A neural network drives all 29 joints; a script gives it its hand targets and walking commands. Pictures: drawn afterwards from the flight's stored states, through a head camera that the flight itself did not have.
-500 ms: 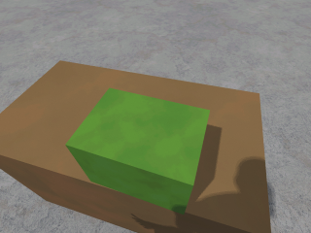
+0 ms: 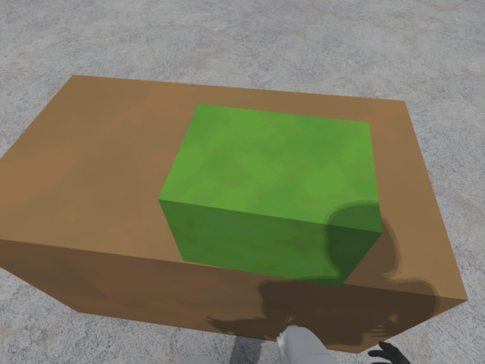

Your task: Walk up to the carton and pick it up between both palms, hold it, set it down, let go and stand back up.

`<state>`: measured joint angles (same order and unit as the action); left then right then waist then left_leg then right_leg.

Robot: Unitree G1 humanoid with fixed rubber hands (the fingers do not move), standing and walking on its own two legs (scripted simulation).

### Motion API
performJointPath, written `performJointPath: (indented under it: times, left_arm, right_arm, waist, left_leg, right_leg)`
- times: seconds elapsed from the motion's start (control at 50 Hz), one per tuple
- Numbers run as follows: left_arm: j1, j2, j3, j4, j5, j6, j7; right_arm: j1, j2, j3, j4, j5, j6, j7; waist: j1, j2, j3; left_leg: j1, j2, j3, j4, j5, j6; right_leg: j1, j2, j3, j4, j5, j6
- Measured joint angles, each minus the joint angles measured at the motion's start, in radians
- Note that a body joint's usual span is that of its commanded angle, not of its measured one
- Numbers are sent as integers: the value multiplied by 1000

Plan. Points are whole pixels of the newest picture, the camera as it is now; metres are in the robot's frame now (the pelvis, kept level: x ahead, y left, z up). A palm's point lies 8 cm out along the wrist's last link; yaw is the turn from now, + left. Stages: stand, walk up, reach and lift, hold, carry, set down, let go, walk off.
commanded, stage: walk up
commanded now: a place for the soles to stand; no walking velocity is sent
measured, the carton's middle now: (269, 196) +0.41 -0.05 +0.02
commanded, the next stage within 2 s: none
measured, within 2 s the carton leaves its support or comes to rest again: neither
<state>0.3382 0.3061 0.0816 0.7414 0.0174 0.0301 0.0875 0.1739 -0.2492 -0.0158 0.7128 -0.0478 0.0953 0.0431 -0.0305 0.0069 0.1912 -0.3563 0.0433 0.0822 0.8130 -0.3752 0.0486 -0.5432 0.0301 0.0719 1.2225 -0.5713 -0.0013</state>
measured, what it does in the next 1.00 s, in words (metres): steps to the left, turning right: right foot, then left foot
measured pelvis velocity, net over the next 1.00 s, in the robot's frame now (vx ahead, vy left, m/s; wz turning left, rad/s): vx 0.03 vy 0.10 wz -0.31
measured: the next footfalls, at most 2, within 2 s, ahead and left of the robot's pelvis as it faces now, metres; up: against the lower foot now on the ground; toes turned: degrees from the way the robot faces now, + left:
right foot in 0.20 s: +0.02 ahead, -0.04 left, +0.00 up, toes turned -13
left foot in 0.48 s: +0.11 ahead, +0.23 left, +0.00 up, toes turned -12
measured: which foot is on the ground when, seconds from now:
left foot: down 0.00-0.24, up 0.26-0.46, down 0.48-1.00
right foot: up 0.00-0.18, down 0.20-1.00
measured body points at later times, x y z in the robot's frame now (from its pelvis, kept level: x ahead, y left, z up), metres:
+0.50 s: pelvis +0.00 +0.09 +0.01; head +0.02 +0.08 +0.46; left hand +0.13 +0.32 -0.10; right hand +0.00 -0.19 -0.12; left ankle +0.07 +0.23 -0.71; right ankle -0.01 -0.05 -0.71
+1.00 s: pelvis +0.03 +0.10 +0.02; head +0.04 +0.09 +0.47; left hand +0.18 +0.33 -0.10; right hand +0.03 -0.18 -0.10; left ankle +0.07 +0.23 -0.71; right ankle -0.02 -0.03 -0.71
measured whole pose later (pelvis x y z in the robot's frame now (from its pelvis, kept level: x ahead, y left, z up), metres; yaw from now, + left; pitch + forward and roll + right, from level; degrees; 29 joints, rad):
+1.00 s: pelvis +0.03 +0.10 +0.02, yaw -18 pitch -1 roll +0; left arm 0.32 0.26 0.03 0.75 0.01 0.02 -0.02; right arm 0.33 -0.28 -0.01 0.69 -0.01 0.01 0.00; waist 0.00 0.01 0.05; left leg -0.27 0.08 0.08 0.62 -0.33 -0.03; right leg -0.26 0.00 0.08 0.62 -0.34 0.03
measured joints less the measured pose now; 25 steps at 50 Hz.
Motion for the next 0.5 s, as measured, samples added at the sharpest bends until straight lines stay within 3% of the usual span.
performJointPath:
  times: [0.08, 0.18, 0.22, 0.24, 0.26, 0.3, 0.34, 0.4, 0.46, 0.5]
  left_arm:
    - [-2, -18, -2, -27, -1, -7, -7]
    - [-31, -44, -12, -73, 7, -5, -44]
    - [-45, -67, -16, -81, 7, -14, -58]
    - [-48, -82, -20, -82, 7, -20, -65]
    - [-40, -90, -25, -88, 8, -26, -70]
    - [-14, -91, -32, -89, 12, -33, -68]
    - [1, -97, -35, -69, 19, -32, -55]
    - [13, -112, -46, -48, 23, -28, -42]
    - [8, -114, -52, -40, 15, -22, -54]
    - [-4, -99, -51, -35, 5, -12, -65]
  right_arm:
    - [7, -8, -4, 11, 4, -5, -16]
    - [31, -28, -7, 41, 15, -34, -46]
    - [41, -43, -8, 61, 21, -33, -52]
    - [50, -51, -11, 73, 23, -28, -53]
    - [65, -49, -12, 83, 28, -22, -51]
    - [99, -40, -10, 89, 27, -5, -43]
    - [116, -40, -11, 95, 21, -3, -33]
    - [139, -50, -19, 96, 25, -26, -22]
    - [155, -49, -26, 81, 31, -51, -22]
    - [154, -33, -29, 69, 34, -70, -29]
  waist:
    - [-20, 9, -28]
    - [-15, 29, -54]
    - [-9, 65, -48]
    - [-12, 95, -44]
    - [-10, 104, -56]
    - [12, 80, -106]
    - [26, 59, -127]
    - [23, 55, -138]
    - [30, 43, -133]
    - [31, 10, -122]
  left_leg:
    - [-1, -17, 60, -28, 14, 27]
    - [-23, -25, 139, -26, 13, 49]
    - [-20, -3, 152, -15, 6, 49]
    - [-11, 17, 143, -12, 2, 42]
    - [-12, 17, 129, -5, -32, 9]
    - [-45, -20, 70, 71, -128, -34]
    - [-58, -38, 4, 142, -144, -56]
    - [-48, -16, -73, 107, -106, -78]
    - [8, 16, -96, -71, -57, -89]
    - [46, 8, -82, -184, 101, -100]
  right_leg:
    - [48, 21, -79, -66, 18, 14]
    - [157, 13, -62, -306, 32, 3]
    - [201, 26, -59, -410, 158, -27]
    - [223, 45, -68, -441, 190, -38]
    - [233, 52, -66, -463, 201, -44]
    - [221, 42, -31, -480, 197, -61]
    - [229, 33, 8, -511, 209, -57]
    - [252, 23, 31, -570, 246, -21]
    - [252, 16, 51, -571, 246, 5]
    - [233, -1, 72, -525, 223, 24]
